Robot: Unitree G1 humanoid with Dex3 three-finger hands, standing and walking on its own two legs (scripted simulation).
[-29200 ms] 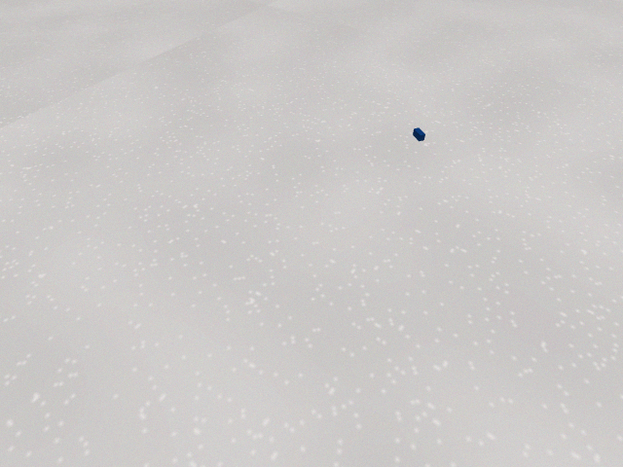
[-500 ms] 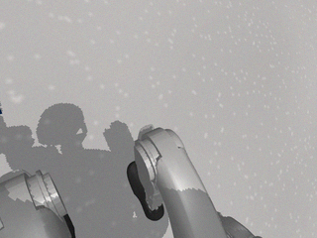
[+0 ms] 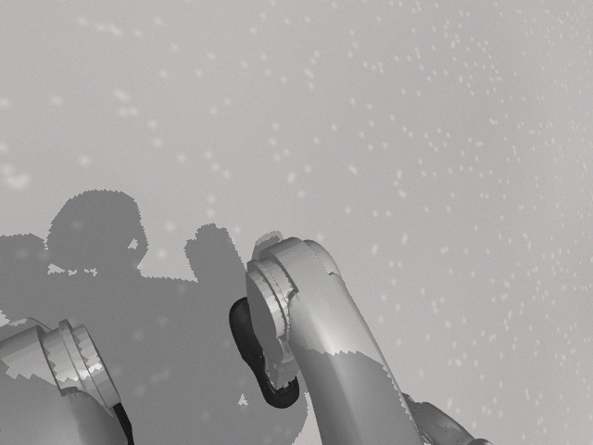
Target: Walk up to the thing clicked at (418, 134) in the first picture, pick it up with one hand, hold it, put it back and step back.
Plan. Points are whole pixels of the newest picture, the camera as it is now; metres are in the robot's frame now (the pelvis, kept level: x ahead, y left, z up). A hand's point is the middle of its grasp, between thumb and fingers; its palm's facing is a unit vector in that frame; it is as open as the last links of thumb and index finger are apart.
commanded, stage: open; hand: left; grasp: from above
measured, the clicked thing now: out of the picture +0.46 +0.27 -0.29
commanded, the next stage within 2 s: withdraw in 0.44 s
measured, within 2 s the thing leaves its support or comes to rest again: neither
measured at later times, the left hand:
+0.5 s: hand out of the picture +0.45 +0.27 -0.26, palm faces -0.45 -0.15 -0.88, open 10.9 cm
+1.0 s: hand out of the picture +0.48 +0.30 -0.14, palm faces -0.29 -0.10 -0.95, open 12.0 cm
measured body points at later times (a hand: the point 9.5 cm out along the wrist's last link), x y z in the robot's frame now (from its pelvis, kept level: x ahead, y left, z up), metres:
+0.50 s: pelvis +0.00 +0.00 +0.00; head +0.28 +0.12 +0.33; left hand +0.47 +0.28 -0.21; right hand +0.04 -0.25 -0.05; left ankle +0.06 +0.13 -0.27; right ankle +0.12 -0.12 -0.27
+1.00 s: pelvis +0.01 +0.00 +0.02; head +0.23 +0.10 +0.40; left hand +0.49 +0.31 -0.08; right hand +0.07 -0.26 -0.07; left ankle +0.06 +0.13 -0.27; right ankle +0.12 -0.12 -0.27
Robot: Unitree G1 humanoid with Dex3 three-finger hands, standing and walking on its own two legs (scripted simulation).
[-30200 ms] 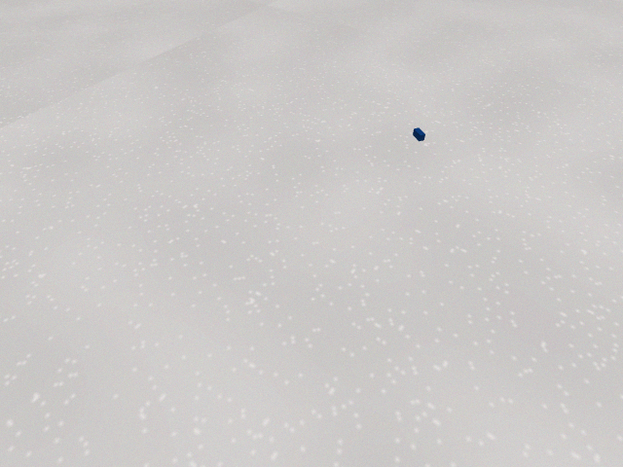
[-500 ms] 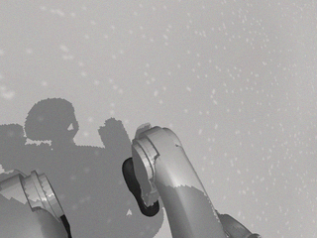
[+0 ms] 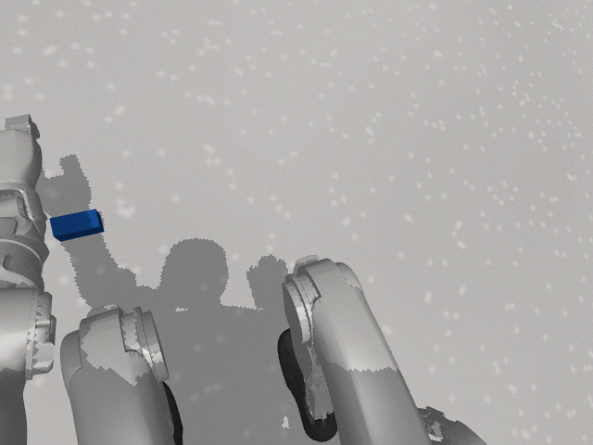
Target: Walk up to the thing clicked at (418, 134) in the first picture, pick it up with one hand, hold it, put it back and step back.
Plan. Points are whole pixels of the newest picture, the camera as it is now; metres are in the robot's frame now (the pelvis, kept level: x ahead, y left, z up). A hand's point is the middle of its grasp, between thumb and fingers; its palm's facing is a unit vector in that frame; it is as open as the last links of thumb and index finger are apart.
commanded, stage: withdraw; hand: left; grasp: from above
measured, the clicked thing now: (78, 225) +0.47 +0.25 -0.31
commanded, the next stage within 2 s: home in 0.34 s
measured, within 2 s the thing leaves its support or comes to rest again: neither
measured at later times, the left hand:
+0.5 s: hand (49, 211) +0.44 +0.25 -0.14, palm faces -0.49 -0.08 -0.87, open 12.0 cm
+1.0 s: hand (0, 230) +0.40 +0.26 -0.04, palm faces -0.26 -0.59 -0.76, open 7.6 cm
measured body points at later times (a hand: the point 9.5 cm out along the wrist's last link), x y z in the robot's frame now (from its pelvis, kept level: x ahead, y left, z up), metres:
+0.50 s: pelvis -0.02 -0.01 +0.02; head +0.20 +0.07 +0.40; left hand +0.47 +0.25 -0.09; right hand +0.05 -0.29 -0.08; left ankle +0.06 +0.13 -0.29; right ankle +0.11 -0.13 -0.29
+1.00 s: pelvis +0.00 +0.00 +0.09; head +0.20 +0.05 +0.49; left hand +0.41 +0.29 +0.00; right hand +0.12 -0.25 -0.04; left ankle +0.06 +0.13 -0.29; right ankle +0.11 -0.13 -0.29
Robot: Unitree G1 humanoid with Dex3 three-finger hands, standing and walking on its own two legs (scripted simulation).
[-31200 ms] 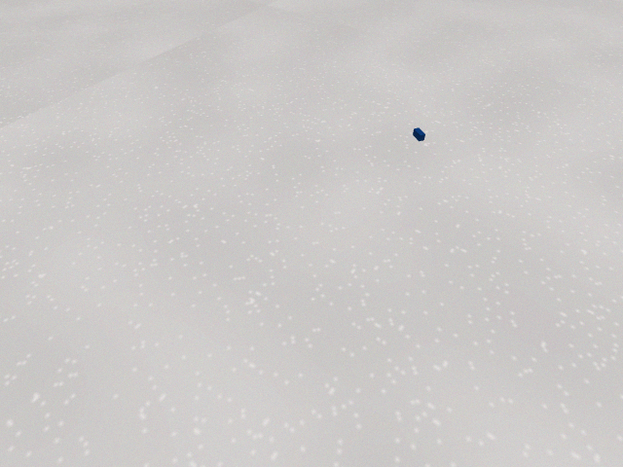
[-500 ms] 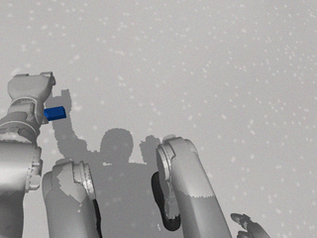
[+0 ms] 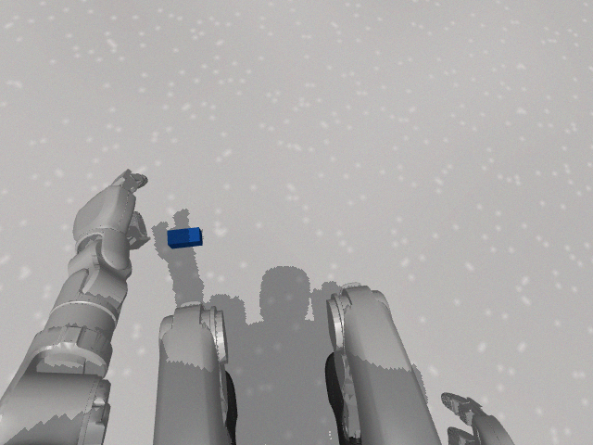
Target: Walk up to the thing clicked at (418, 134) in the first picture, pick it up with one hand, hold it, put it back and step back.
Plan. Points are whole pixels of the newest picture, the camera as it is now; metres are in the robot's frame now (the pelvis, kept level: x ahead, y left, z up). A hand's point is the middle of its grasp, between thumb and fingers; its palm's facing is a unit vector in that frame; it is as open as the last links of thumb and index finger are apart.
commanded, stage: home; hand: left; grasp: from above
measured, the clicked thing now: (185, 238) +0.49 +0.20 -0.40
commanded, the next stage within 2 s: none
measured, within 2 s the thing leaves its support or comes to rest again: neither
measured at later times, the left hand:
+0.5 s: hand (70, 336) +0.27 +0.19 +0.08, palm faces +0.06 -0.96 -0.27, open 7.4 cm
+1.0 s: hand out of the picture +0.22 +0.21 +0.25, palm faces +0.17 -0.96 -0.20, open 7.4 cm
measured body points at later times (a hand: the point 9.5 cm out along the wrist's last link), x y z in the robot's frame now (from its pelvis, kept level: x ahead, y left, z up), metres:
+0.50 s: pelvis +0.02 +0.00 +0.18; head +0.13 +0.03 +0.62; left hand +0.27 +0.24 +0.10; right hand +0.23 -0.22 +0.09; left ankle +0.07 +0.13 -0.38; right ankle +0.09 -0.13 -0.38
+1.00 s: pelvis +0.08 +0.01 +0.30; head +0.09 +0.02 +0.75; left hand +0.21 +0.26 +0.27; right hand +0.26 -0.22 +0.24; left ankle +0.07 +0.13 -0.38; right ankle +0.09 -0.13 -0.38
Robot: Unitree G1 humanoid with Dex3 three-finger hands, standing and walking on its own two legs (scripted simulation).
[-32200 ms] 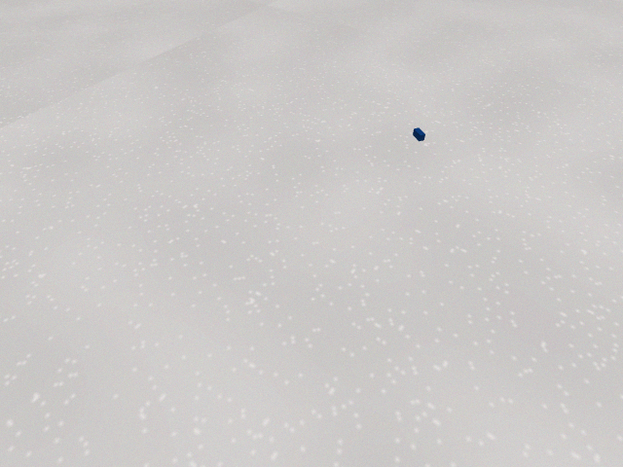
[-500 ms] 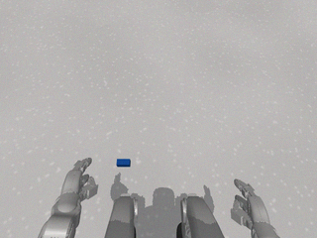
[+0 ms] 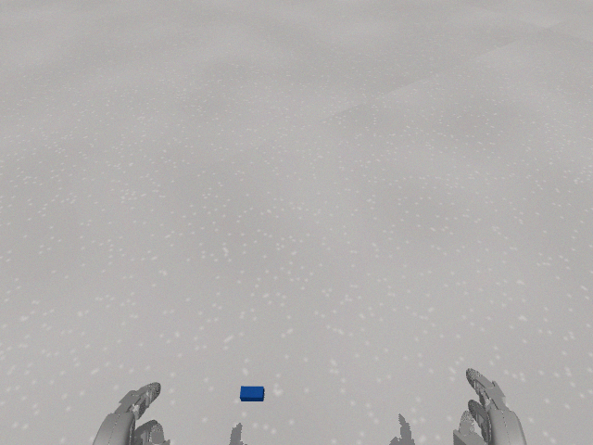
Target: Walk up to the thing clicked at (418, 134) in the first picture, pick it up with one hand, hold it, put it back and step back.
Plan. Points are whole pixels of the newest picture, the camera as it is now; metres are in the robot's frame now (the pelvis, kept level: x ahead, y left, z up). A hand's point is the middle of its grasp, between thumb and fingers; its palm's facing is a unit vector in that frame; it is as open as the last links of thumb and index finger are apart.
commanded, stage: home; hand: left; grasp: from above
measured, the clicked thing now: (252, 393) +0.44 +0.15 -0.70
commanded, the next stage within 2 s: stand in 1.96 s
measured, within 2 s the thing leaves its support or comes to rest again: neither
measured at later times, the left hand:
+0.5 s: hand out of the picture +0.16 +0.18 -0.04, palm faces +0.05 -0.98 -0.19, open 7.4 cm
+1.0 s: hand out of the picture +0.16 +0.17 -0.05, palm faces +0.05 -0.98 -0.19, open 7.4 cm
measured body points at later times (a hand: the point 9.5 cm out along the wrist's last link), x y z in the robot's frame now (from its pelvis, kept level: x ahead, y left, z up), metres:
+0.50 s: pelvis +0.00 +0.00 +0.00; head +0.02 +0.01 +0.45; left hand +0.15 +0.23 -0.03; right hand +0.16 -0.24 -0.06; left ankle +0.01 +0.12 -0.68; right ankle -0.01 -0.14 -0.68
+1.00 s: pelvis +0.00 +0.00 +0.00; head +0.02 +0.00 +0.45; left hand +0.16 +0.23 -0.03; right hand +0.17 -0.25 -0.06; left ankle +0.01 +0.12 -0.68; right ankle -0.01 -0.14 -0.68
